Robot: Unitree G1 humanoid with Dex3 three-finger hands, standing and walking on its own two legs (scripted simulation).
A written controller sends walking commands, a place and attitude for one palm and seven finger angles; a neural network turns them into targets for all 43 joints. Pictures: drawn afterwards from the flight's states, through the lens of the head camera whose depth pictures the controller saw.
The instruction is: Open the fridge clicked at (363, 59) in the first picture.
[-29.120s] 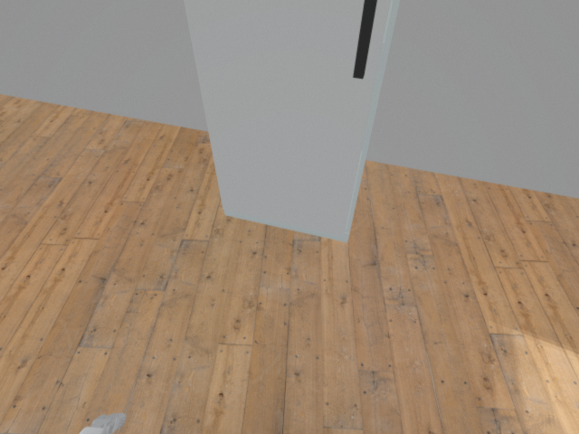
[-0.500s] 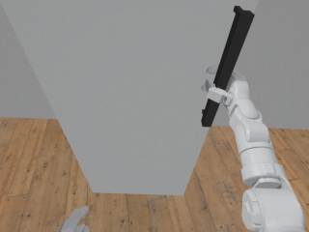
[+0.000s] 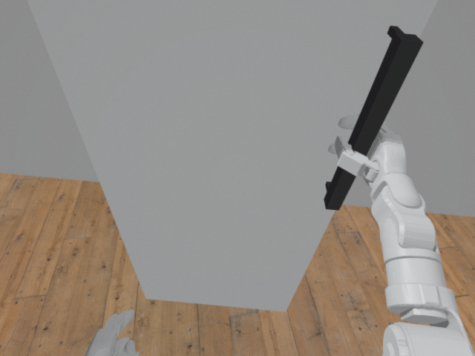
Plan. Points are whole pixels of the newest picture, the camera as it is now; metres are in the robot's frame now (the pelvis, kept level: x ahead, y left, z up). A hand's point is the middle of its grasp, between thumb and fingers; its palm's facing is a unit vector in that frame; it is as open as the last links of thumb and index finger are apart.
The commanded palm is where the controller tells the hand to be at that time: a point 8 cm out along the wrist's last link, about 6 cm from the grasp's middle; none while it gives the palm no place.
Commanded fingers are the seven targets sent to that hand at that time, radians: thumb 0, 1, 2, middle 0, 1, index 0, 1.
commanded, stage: grip the handle and tug to test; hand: right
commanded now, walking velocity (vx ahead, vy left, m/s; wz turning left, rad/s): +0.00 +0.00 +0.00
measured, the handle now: (357, 133) +0.44 -0.15 +0.20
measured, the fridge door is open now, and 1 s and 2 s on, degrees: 0 0 0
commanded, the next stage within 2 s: move the hooked fingers beside the handle in 0.02 s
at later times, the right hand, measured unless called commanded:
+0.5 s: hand (351, 164) +0.38 -0.13 +0.18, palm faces -0.03 +1.00 -0.02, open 8.7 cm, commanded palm +0.34 -0.20 +0.18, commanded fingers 0.00 0.16 -0.44 0.34 1.25 0.34 1.25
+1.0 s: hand (383, 174) +0.36 -0.18 +0.19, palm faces +0.04 +1.00 -0.02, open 13.9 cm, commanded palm +0.35 -0.23 +0.18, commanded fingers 0.00 0.50 -0.30 0.30 1.20 0.30 1.20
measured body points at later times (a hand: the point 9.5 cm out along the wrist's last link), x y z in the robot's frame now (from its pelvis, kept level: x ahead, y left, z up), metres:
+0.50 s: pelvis +0.05 +0.00 +0.00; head +0.03 +0.03 +0.45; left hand +0.24 +0.22 -0.09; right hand +0.37 -0.19 +0.19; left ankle -0.01 +0.08 -0.74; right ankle -0.02 -0.10 -0.74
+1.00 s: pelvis +0.02 +0.01 +0.00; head +0.00 +0.04 +0.45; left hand +0.21 +0.24 -0.10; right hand +0.35 -0.23 +0.19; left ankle -0.01 +0.08 -0.74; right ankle -0.02 -0.10 -0.74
